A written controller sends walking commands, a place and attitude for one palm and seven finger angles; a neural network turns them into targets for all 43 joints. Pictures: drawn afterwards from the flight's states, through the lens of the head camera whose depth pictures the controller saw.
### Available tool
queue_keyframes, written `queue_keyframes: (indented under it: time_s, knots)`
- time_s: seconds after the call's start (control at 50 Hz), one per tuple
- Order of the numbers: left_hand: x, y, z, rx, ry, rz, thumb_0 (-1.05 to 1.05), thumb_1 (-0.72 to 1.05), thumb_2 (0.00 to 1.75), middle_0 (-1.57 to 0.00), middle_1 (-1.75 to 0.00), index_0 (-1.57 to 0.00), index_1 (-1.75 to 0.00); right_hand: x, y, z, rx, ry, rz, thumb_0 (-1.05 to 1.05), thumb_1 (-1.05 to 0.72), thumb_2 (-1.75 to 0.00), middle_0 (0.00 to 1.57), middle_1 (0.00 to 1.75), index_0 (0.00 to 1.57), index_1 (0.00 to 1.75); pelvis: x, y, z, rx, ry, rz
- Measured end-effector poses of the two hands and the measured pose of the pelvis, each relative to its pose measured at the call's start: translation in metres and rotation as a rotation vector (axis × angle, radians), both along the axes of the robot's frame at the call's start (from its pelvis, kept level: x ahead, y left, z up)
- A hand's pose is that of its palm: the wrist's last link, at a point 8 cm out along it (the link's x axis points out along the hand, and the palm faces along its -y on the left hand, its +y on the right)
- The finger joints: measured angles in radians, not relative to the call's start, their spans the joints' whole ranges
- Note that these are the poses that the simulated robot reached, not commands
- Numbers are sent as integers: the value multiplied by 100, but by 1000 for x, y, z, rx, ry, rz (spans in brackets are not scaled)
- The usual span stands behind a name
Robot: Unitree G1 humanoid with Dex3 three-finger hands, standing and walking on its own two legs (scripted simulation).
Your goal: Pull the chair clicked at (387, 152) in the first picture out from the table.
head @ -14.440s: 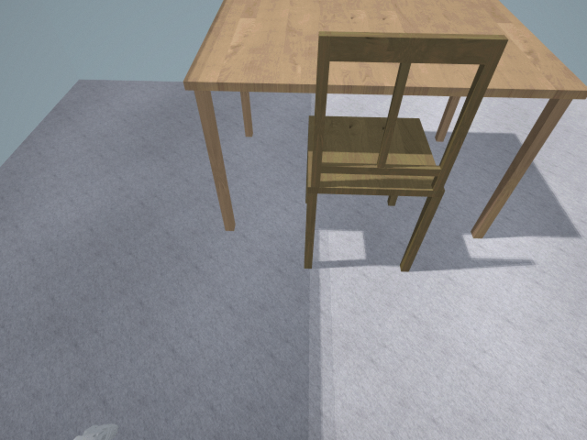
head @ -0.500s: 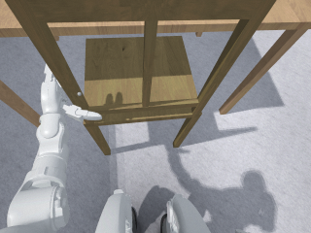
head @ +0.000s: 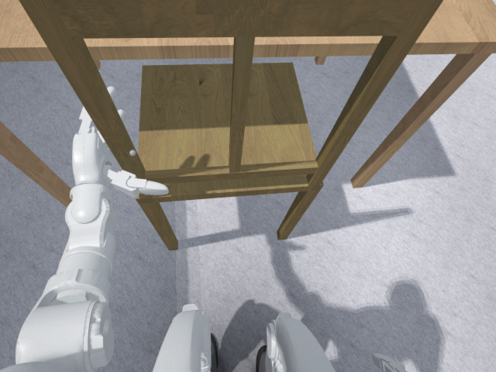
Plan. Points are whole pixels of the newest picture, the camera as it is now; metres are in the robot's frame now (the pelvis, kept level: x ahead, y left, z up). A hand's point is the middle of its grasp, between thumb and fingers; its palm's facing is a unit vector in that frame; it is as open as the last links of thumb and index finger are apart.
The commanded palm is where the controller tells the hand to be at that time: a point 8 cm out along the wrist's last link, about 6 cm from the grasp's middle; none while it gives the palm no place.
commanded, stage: hook a spindle and tug to test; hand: left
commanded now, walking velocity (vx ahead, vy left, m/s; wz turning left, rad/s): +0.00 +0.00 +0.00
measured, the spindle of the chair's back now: (237, 120) +0.49 +0.02 +0.06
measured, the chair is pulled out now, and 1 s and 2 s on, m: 0.00 0.01 0.10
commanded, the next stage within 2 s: step backward, pulling the chair out in 1.22 s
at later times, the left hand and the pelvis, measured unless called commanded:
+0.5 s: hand (131, 149) +0.46 +0.18 +0.02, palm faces +0.13 -0.99 -0.02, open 7.3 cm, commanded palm +0.43 +0.21 +0.03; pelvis +0.00 +0.00 +0.00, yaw +0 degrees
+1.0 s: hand (133, 160) +0.44 +0.18 +0.02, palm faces +0.13 -0.99 -0.01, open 5.7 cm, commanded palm +0.39 +0.22 +0.03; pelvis +0.02 +0.00 +0.01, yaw +0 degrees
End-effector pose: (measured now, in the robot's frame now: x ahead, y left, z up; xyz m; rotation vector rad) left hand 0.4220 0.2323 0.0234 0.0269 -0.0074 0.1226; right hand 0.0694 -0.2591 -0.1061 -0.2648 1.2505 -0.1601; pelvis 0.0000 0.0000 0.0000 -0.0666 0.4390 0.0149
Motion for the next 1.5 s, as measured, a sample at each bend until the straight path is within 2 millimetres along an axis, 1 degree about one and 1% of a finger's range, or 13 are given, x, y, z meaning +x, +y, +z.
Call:
queue_keyframes:
  time_s: [0.1, 0.2, 0.34, 0.46, 0.58, 0.62, 0.8, 1.1, 1.24, 1.34, 1.36, 1.4, 1.5]
  knots:
    - [-2, -1, 1, -1, 5, 7, -1, -49, 31, -25, -66, -25, -67, -4, 0, -1, 7, 10, -2, 1, -91, -90, 20, 30, 20, 30, -1, -1, 1, 1, -2, 2]
    - [0, 0, 1, -3, 5, 22, -1, -37, 36, -33, -93, -32, -93, -9, 0, -2, 7, 25, 0, 1, -91, -90, 20, 30, 20, 30, -1, -2, 0, 2, -1, 5]
    - [6, 2, 0, -1, 3, 12, -1, -6, 49, -44, -126, -43, -126, -15, -3, -4, -4, 44, -7, 1, -91, -90, 20, 30, 20, 30, -2, -2, -2, -1, 6, 6]
    - [6, 2, 0, -9, 10, 11, 0, 26, 63, -48, -139, -45, -139, -16, -2, -2, -1, 50, -18, 1, -91, -90, 20, 30, 20, 30, 0, -1, 0, -1, 6, 2]
    - [6, 3, 0, -9, 11, 10, 1, 58, 77, -49, -143, -46, -144, -13, 0, 0, 1, 43, -17, 1, -91, -90, 20, 30, 20, 30, 2, 1, 1, -2, 7, 2]
    - [6, 2, 0, -10, 10, 11, 1, 64, 79, -49, -144, -46, -144, -11, 1, 1, 2, 40, -17, 1, -91, -90, 20, 30, 20, 30, 3, 1, 2, -2, 8, 1]
    - [1, 0, 1, -19, 16, 14, 2, 65, 77, -45, -145, -44, -145, 2, 6, 5, 19, 9, -25, 1, -91, -90, 20, 30, 20, 30, 9, 4, 6, 0, 3, -8]
    - [-23, -5, 1, -22, 15, 10, 2, 64, 73, -44, -145, -44, -145, 30, 10, 11, 35, -56, 0, 1, -91, -90, 20, 30, 20, 30, 17, 4, 11, 6, -10, -11]
    - [-39, -9, 1, -20, 17, 9, 2, 64, 72, -45, -145, -44, -145, 42, 9, 13, 39, -95, 17, 1, -91, -90, 20, 30, 20, 30, 17, 2, 13, 10, -20, -10]
    - [-45, -9, 1, -15, 8, 12, 1, 63, 74, -46, -145, -44, -145, 47, 7, 11, 32, -113, 36, 1, -91, -90, 20, 30, 20, 30, 15, -1, 10, 12, -26, -4]
    - [-45, -8, 2, 3, 27, 19, 1, 62, 74, -46, -145, -44, -145, 47, 7, 12, 32, -108, 21, 1, -91, -90, 20, 30, 20, 30, 13, -2, 12, 15, -45, -1]
    - [-46, -7, 9, 62, 122, 28, 1, 60, 73, -46, -144, -44, -145, 46, 9, 22, 32, -96, -16, 1, -91, -90, 20, 30, 20, 30, 12, -2, 25, 24, -103, 8]
    - [-54, -9, 23, 59, 371, 87, 5, 60, 72, -35, -128, -46, -145, 41, 18, 63, 31, -74, -55, 1, -91, -90, 20, 30, 20, 30, 23, 0, 70, 34, -170, 10]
